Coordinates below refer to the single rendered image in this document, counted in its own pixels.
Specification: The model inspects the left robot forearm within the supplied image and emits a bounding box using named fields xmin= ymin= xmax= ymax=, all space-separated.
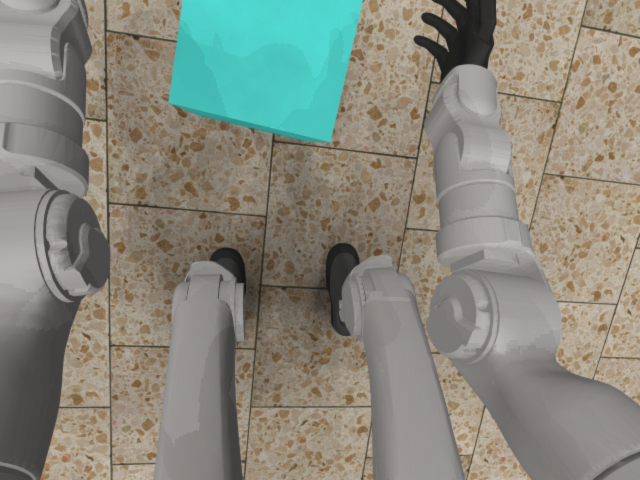
xmin=0 ymin=0 xmax=92 ymax=197

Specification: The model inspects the robot right upper arm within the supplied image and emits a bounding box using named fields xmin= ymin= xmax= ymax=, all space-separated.
xmin=426 ymin=269 xmax=640 ymax=480

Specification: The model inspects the robot left thigh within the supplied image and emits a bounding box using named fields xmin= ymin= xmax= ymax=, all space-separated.
xmin=153 ymin=274 xmax=246 ymax=480

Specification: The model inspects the carton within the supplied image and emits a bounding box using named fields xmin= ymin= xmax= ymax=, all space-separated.
xmin=169 ymin=0 xmax=363 ymax=142

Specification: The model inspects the right robot forearm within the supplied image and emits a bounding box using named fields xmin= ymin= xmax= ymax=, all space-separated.
xmin=424 ymin=64 xmax=553 ymax=294

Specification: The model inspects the robot left upper arm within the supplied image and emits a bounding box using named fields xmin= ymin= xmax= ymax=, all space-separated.
xmin=0 ymin=188 xmax=111 ymax=480

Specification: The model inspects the robot right foot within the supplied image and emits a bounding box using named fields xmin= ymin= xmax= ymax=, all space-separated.
xmin=326 ymin=243 xmax=360 ymax=336

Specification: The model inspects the robot right hand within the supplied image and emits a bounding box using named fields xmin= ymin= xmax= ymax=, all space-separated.
xmin=414 ymin=0 xmax=496 ymax=83

